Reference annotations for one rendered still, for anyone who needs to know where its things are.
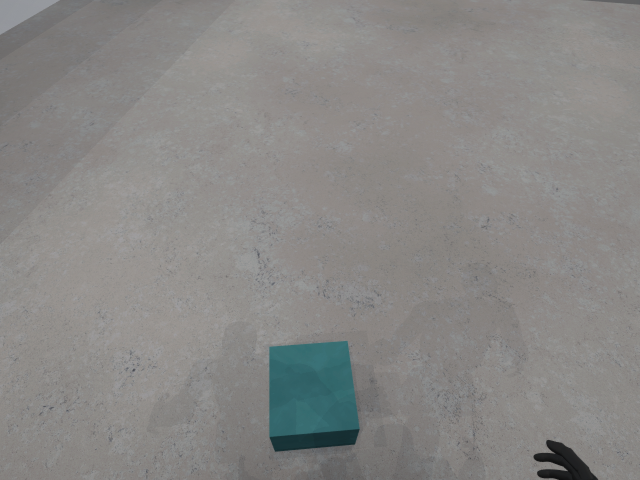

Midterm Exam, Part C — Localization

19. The carton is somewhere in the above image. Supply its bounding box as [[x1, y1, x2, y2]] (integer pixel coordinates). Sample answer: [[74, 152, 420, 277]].
[[269, 341, 360, 452]]

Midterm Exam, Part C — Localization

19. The robot right hand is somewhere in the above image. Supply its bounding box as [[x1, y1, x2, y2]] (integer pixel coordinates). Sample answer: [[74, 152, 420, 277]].
[[534, 440, 598, 480]]

